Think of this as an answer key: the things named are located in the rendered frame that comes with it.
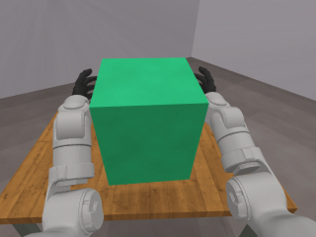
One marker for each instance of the left robot upper arm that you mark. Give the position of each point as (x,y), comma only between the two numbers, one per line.
(74,213)

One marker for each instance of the robot left forearm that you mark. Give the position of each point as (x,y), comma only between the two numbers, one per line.
(71,143)

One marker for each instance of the table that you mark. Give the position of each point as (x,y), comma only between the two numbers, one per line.
(202,195)

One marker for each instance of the robot right hand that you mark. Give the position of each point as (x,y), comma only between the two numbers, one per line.
(207,81)

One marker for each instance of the robot left hand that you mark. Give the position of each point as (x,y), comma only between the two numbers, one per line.
(81,83)

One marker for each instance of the robot right forearm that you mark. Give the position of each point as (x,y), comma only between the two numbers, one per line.
(239,154)

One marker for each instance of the carton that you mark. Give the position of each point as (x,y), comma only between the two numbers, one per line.
(148,115)

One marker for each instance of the right robot upper arm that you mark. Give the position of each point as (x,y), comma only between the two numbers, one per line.
(258,200)

